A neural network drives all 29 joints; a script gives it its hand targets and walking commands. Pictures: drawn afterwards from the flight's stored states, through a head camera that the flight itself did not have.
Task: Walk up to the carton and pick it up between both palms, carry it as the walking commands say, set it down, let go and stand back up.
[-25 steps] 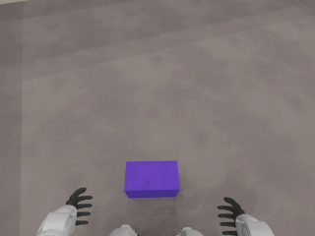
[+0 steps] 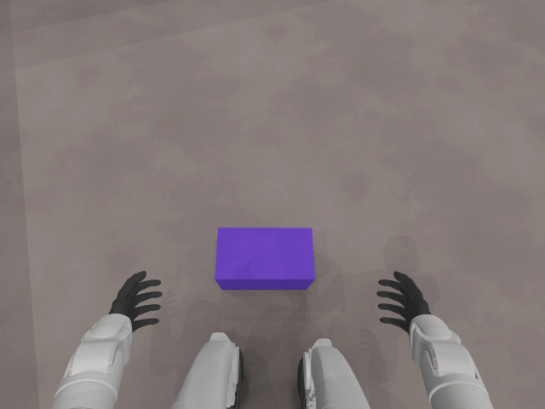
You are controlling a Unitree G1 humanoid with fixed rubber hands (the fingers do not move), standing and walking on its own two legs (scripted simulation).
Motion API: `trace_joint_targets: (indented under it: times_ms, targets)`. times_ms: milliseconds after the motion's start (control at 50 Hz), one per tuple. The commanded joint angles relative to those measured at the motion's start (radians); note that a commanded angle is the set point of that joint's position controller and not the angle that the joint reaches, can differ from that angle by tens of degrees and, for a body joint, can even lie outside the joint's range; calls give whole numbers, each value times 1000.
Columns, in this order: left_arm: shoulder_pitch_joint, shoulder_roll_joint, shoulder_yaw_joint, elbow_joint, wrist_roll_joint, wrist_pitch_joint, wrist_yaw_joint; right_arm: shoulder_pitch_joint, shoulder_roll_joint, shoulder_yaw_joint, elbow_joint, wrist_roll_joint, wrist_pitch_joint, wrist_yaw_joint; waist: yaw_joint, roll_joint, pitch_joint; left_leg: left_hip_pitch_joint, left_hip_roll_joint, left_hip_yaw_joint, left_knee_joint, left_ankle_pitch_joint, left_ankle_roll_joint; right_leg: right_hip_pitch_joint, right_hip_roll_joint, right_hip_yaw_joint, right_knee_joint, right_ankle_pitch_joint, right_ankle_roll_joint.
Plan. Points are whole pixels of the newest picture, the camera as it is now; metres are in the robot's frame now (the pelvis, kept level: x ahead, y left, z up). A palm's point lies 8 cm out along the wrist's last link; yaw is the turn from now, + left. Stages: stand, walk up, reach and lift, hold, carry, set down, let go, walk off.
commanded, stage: reach and lift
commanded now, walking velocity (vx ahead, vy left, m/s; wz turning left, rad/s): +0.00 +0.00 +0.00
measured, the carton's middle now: (264, 260) +0.46 +0.01 -0.60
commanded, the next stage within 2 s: none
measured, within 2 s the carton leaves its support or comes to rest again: neither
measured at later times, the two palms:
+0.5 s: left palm (140, 225) +0.40 +0.25 -0.14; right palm (395, 224) +0.42 -0.23 -0.13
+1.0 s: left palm (151, 212) +0.45 +0.25 -0.19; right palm (381, 215) +0.46 -0.23 -0.19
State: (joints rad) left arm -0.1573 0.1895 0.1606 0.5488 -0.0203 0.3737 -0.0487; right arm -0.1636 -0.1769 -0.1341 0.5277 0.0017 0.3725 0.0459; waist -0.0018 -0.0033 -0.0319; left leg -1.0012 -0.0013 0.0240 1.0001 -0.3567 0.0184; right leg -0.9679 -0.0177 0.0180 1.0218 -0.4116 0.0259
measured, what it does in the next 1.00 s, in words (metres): lowers itself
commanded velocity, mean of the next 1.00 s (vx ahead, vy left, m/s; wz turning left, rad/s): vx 0.00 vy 0.00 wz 0.00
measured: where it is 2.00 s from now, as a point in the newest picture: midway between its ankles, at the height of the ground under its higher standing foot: (269, 403)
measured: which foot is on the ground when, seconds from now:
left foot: down 0.00-1.00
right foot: down 0.00-1.00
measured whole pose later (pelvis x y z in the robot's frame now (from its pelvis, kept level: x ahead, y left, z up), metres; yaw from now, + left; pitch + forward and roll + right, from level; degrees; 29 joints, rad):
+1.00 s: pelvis -0.01 -0.01 -0.08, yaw -1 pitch +53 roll +0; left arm -0.92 0.35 0.37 0.90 -0.03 0.10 -0.12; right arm -0.91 -0.28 -0.29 0.83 0.04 0.13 0.04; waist 0.02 -0.01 -0.24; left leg -1.77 0.00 0.01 1.19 -0.34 0.01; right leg -1.74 0.02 0.04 1.22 -0.39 0.03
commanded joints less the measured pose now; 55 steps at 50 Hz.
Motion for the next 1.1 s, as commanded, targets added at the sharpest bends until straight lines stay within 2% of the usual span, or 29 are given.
trace_joint_targets:
  times_ms: [0,40,80,100,200,240,260,280,320,340,420,480,500,520,540,560,580,600,620,660,700,740,820,840,880,940,960,1000,1080]
  targets:
    - [-381,177,57,-112,5,-54,11,-338,-132,-24,-113,42,-46,-11,8,56,-385,239,-17,3,-89,29,-43,-3,35,-51,-101,-4,-8]
    - [-361,182,56,-54,-5,-36,10,-388,-172,-36,-96,44,-26,-12,33,32,-464,229,-24,18,-78,-15,-47,72,40,-54,-98,-28,-3]
    - [-495,196,42,-70,-31,-37,14,-489,-198,-71,-91,47,-31,-29,-18,29,-482,224,-26,14,-41,-33,-48,9,50,-55,-66,-27,-3]
    - [-428,124,25,10,-59,-16,10,-441,-147,-13,-4,59,-12,-19,19,-72,-494,213,-24,7,-80,17,-46,34,51,-75,-78,-17,6]
    - [-557,238,83,94,-54,-67,-12,-584,-164,-54,10,61,-55,-45,15,-71,-583,130,-40,8,-30,149,-35,0,47,-53,-60,119,26]
    - [-660,250,98,25,-35,-123,-2,-628,-175,-77,34,81,-97,-45,40,53,-698,190,-49,13,0,215,-64,-20,62,-56,-13,190,9]
    - [-641,257,104,-7,-71,-140,4,-660,-228,-127,-3,66,-118,-36,14,-20,-890,250,-49,0,24,328,-61,20,93,-87,12,302,10]
    - [-651,270,107,44,-25,-149,9,-667,-199,-111,21,81,-129,-35,42,57,-827,289,-41,9,28,349,-58,-84,82,-77,12,296,20]
    - [-743,266,107,49,-45,-174,6,-749,-239,-137,97,76,-163,-33,0,48,-820,182,-41,4,33,293,-72,-131,77,-81,12,266,13]
    - [-673,262,94,120,-28,-165,5,-703,-243,-126,136,54,-158,-42,35,55,-753,214,-39,-3,11,287,-70,-146,77,-78,0,234,18]
    - [-848,230,46,142,-94,-214,-21,-817,-201,-125,160,88,-213,-22,-36,-20,-806,104,-32,-16,19,302,-54,-171,80,-83,12,275,24]
    - [-895,306,124,187,-58,-240,-34,-883,-179,-90,158,104,-232,-25,45,30,-828,62,-44,15,54,304,-48,-183,68,-53,29,241,31]
    - [-876,296,122,119,-59,-246,-24,-832,-247,-160,197,70,-241,-20,-17,22,-941,112,-47,-4,46,383,-61,-134,81,-80,35,345,15]
    - [-986,343,134,157,-57,-254,-30,-998,-245,-130,107,99,-251,-18,49,9,-932,90,-38,-2,53,329,-49,-201,76,-65,41,269,27]
    - [-938,351,157,164,-29,-250,-31,-922,-253,-162,156,84,-244,-25,21,48,-921,107,-37,3,56,380,-51,-178,74,-68,28,316,23]
    - [-928,387,209,172,9,-249,-27,-923,-259,-157,154,81,-250,-34,67,11,-962,103,-44,16,79,454,-42,-171,71,-45,24,357,33]
    - [-965,318,127,210,-47,-251,-43,-1044,-273,-140,96,125,-252,-26,79,109,-989,134,-31,20,90,415,-57,-219,71,-52,53,291,30]
    - [-1034,351,179,187,-29,-249,-38,-1029,-295,-177,138,75,-250,-26,9,18,-957,37,-28,7,83,441,-43,-225,69,-53,35,347,33]
    - [-945,336,147,229,-25,-238,-45,-923,-234,-153,226,91,-236,-35,51,68,-986,106,-36,20,65,465,-54,-166,70,-64,39,365,36]
    - [-1028,367,172,96,-42,-258,-46,-926,-301,-217,139,45,-254,-27,-36,34,-1128,258,-20,-28,103,632,-51,-254,79,-89,33,425,37]
    - [-1013,380,206,56,-43,-282,-56,-951,-227,-156,46,83,-260,-24,4,29,-1237,233,-23,-5,127,717,-37,-126,83,-59,47,576,33]
    - [-962,283,151,166,-64,-275,-73,-942,-202,-133,129,65,-261,-14,-11,12,-1083,80,-15,-15,131,660,-35,-239,65,-52,63,520,26]
    - [-889,337,244,293,7,-273,-80,-926,-200,-159,145,64,-247,-14,85,31,-1030,-26,-24,9,121,600,-29,-310,63,-35,68,467,34]
    - [-867,292,223,200,-26,-284,-72,-937,-250,-189,92,28,-271,-9,20,-30,-1099,18,-25,-14,132,663,-36,-242,75,-57,89,527,30]
    - [-963,321,237,239,6,-292,-71,-920,-171,-139,165,69,-261,-4,71,-10,-993,-125,-33,12,146,547,-30,-326,69,-41,112,442,36]
    - [-982,339,245,254,-10,-304,-72,-958,-276,-197,180,3,-275,-21,-14,-90,-943,-281,-25,3,210,446,-23,-362,61,-48,169,428,32]
    - [-1015,324,215,257,-22,-301,-70,-993,-282,-216,207,36,-282,-20,-2,25,-968,-185,-13,-19,234,485,-40,-491,56,-55,210,365,23]
    - [-1059,389,245,249,0,-292,-62,-1030,-253,-199,248,74,-260,-23,66,43,-966,-218,-16,-3,295,412,-44,-569,59,-50,264,281,28]
    - [-1086,321,152,239,-44,-257,-55,-1061,-268,-189,231,61,-241,-22,4,36,-998,-186,-23,-26,334,306,-54,-607,75,-95,318,180,26]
